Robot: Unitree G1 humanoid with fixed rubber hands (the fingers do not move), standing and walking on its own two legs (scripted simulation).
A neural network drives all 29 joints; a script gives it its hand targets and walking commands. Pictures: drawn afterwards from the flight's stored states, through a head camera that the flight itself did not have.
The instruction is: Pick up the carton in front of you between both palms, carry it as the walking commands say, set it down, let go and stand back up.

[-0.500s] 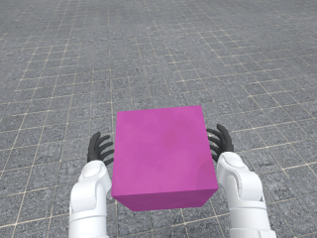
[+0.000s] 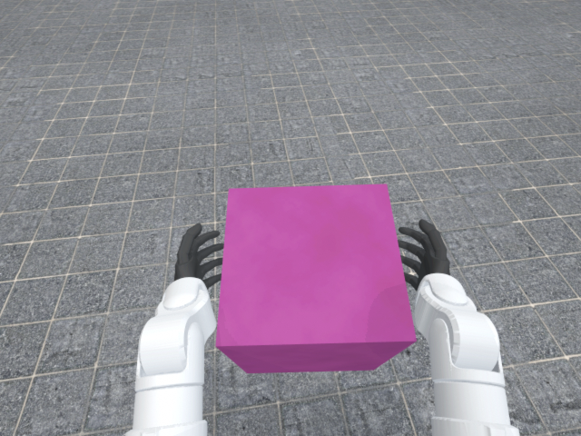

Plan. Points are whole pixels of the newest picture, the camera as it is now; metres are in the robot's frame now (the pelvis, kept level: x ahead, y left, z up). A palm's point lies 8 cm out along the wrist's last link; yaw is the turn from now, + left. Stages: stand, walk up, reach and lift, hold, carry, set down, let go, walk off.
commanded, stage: carry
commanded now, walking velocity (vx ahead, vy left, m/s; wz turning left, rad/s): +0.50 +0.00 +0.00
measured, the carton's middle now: (309, 289) +0.34 +0.00 +0.01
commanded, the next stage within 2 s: none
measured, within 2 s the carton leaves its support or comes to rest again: neither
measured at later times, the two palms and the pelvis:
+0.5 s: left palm (236, 164) +0.55 +0.12 +0.08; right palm (409, 163) +0.55 -0.18 +0.08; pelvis +0.33 -0.04 +0.00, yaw +2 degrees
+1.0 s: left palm (235, 72) +0.84 +0.15 +0.10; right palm (369, 68) +0.85 -0.16 +0.11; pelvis +0.63 -0.01 +0.00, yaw +0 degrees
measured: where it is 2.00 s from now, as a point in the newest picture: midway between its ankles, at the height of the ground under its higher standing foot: (297, 205)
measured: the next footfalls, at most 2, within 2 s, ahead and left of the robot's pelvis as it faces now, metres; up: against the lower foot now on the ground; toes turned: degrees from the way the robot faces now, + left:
right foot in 0.46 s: +0.47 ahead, -0.13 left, +0.00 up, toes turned -10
left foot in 1.00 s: +0.80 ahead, +0.10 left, +0.00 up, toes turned +12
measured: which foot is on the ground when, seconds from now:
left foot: down 0.00-0.48, up 0.50-0.98, down 1.00-1.00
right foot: up 0.00-0.44, down 0.46-1.00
